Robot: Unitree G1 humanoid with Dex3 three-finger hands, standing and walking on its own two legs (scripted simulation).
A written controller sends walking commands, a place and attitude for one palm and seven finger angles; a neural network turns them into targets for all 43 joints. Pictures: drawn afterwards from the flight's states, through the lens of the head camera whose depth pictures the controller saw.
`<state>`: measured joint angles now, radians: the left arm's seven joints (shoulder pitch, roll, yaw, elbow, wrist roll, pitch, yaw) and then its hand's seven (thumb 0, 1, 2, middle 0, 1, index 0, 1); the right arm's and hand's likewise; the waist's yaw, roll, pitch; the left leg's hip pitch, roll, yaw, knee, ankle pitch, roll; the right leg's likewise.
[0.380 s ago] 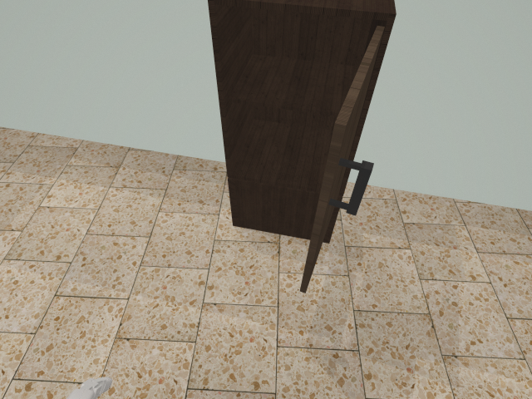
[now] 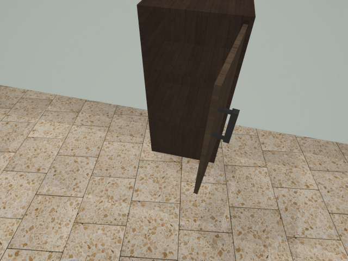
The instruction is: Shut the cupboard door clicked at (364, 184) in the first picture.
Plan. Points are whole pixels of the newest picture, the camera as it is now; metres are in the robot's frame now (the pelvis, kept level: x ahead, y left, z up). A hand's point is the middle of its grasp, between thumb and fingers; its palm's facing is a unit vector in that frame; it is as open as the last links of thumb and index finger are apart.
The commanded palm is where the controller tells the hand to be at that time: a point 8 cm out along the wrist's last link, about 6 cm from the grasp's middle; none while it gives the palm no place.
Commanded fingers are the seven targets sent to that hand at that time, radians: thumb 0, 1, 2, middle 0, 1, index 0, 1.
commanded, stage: stand and wait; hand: left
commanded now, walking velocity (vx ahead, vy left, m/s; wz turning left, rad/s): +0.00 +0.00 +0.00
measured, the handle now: (224, 125) +0.51 -0.12 +0.00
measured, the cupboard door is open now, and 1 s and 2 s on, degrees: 80 80 80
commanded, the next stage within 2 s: look at it before walking up in 0.44 s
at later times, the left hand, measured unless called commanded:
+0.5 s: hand out of the picture +0.06 +0.23 -0.15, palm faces -0.03 -0.94 -0.34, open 7.4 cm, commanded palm none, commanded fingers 0.00 0.90 0.90 -0.20 -0.30 -0.20 -0.30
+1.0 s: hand out of the picture +0.06 +0.23 -0.15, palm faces -0.04 -0.94 -0.33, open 7.4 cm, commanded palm none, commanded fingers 0.00 0.90 0.90 -0.20 -0.30 -0.20 -0.30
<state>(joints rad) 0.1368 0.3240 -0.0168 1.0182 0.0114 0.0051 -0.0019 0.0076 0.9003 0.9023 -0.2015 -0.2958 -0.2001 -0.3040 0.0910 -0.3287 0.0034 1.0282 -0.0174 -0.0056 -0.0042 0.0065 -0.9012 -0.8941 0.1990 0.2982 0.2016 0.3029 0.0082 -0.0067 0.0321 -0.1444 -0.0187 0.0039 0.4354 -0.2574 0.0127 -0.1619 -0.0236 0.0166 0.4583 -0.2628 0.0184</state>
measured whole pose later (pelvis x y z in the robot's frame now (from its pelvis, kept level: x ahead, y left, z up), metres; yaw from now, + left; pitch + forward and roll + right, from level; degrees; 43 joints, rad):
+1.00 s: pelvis -0.01 -0.01 +0.00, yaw +0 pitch -2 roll +0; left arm 0.14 0.33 -0.01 1.09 0.01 -0.01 0.00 0.01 0.90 0.90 -0.20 -0.30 -0.20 -0.30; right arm 0.12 -0.34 0.00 1.12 -0.01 -0.01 0.00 0.01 -0.90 -0.89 0.20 0.30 0.20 0.30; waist 0.00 0.00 0.04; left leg -0.13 0.01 0.00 0.36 -0.20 -0.01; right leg -0.15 0.00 0.01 0.38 -0.20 0.00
